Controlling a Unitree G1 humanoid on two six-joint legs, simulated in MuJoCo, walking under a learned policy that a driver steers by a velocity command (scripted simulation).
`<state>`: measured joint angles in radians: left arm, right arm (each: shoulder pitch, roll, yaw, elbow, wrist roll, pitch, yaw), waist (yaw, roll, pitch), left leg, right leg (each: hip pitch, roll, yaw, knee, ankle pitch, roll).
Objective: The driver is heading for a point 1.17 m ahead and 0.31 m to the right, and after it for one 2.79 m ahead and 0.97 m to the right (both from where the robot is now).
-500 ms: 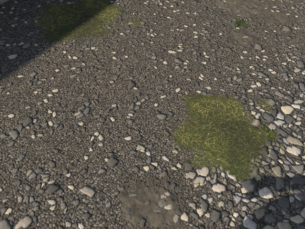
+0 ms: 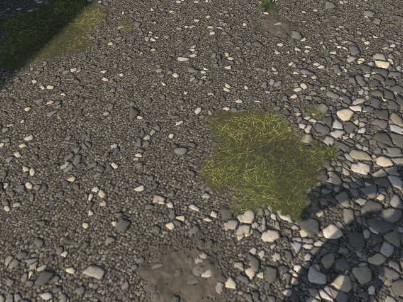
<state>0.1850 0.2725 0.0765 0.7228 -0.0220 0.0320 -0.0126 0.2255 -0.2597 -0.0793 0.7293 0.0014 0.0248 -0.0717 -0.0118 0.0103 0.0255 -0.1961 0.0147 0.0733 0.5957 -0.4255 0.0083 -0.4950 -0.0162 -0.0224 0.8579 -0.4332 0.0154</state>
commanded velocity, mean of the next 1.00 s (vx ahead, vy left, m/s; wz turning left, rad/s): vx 0.00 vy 0.00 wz -0.58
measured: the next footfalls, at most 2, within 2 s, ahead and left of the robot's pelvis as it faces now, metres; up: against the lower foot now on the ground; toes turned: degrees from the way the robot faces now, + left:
left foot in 0.58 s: +0.20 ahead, +0.04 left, +0.00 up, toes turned -38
right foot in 0.94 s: +0.02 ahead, -0.14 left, +0.00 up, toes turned -30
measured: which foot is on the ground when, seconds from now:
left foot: down 0.00-0.08, up 0.10-0.56, down 0.58-1.00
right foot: down 0.00-0.58, up 0.60-0.92, down 0.94-1.00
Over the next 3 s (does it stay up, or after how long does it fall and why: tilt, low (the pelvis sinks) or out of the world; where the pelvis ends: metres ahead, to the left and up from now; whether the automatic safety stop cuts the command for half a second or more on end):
stays up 1.41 -0.50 0.01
